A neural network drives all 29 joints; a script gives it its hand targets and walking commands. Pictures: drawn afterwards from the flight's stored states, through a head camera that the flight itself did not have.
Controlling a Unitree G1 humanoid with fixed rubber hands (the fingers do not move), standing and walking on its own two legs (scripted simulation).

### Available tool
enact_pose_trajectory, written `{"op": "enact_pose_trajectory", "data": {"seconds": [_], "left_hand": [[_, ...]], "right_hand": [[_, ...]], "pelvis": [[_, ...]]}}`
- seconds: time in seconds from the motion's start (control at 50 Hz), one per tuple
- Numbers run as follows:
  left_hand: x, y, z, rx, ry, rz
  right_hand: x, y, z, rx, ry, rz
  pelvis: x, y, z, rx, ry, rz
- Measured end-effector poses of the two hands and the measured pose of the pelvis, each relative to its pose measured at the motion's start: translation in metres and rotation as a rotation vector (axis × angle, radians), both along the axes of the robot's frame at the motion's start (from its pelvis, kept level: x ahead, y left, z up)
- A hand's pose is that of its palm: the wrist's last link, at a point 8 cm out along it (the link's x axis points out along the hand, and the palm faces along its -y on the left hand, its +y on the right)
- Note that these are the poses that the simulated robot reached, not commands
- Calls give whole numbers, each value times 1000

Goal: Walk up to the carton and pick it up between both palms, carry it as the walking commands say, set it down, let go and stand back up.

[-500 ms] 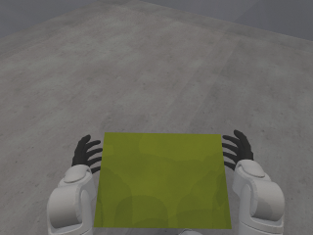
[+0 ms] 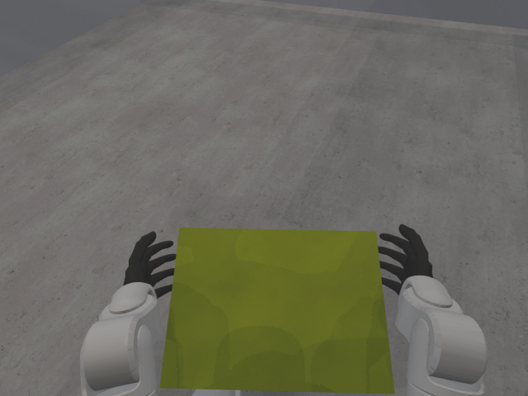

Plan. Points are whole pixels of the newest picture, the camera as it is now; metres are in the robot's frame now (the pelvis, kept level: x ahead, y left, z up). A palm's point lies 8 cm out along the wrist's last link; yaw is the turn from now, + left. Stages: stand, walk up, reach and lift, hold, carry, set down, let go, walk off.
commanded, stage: carry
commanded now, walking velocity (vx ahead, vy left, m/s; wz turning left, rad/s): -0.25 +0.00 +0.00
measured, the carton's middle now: (275, 305) +0.25 -0.01 -0.01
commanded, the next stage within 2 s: none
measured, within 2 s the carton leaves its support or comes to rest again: neither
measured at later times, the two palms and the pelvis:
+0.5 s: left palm out of the picture +0.07 +0.19 +0.10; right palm out of the picture +0.09 -0.16 +0.11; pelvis -0.16 +0.01 +0.00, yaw +1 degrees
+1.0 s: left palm out of the picture +0.03 +0.17 +0.10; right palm out of the picture +0.04 -0.18 +0.10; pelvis -0.21 -0.01 -0.01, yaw +1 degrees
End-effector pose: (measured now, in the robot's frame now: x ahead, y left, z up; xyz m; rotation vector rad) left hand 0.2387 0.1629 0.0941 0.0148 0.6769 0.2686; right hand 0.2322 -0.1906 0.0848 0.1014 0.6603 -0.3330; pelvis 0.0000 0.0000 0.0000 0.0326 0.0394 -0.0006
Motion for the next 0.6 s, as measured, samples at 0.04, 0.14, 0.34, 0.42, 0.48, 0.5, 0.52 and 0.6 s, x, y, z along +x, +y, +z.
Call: {"op": "enact_pose_trajectory", "data": {"seconds": [0.04, 0.14, 0.34, 0.42, 0.48, 0.5, 0.52, 0.6], "left_hand": [[-14, 2, 3, -3, -17, 7], [-52, 16, 3, -24, -48, 40], [-142, 47, -9, -76, -7, 110], [-159, 42, 2, -66, -39, 101], [-166, 32, 8, -51, -63, 84], [-168, 27, 9, -48, -69, 78], [-170, 22, 8, -42, -69, 68], [-183, 3, 8, -19, -35, 19]], "right_hand": [[-11, 2, 4, -6, -17, 7], [-37, 16, 14, -41, -50, 39], [-105, 49, 15, -81, -7, 112], [-125, 44, 23, -79, -37, 100], [-139, 33, 24, -71, -60, 82], [-144, 28, 23, -69, -65, 76], [-150, 22, 21, -62, -65, 66], [-178, 3, 13, -34, -33, 18]], "pelvis": [[-15, 0, 0, 4, 4, 4], [-53, 5, -3, -2, 23, 22], [-121, 18, 0, -50, 6, 45], [-140, 16, 2, -59, 19, 38], [-154, 10, 0, -53, 31, 26], [-158, 6, -2, -44, 33, 21], [-164, 3, -4, -43, 32, 14], [-182, -4, -2, -48, 13, 12]]}}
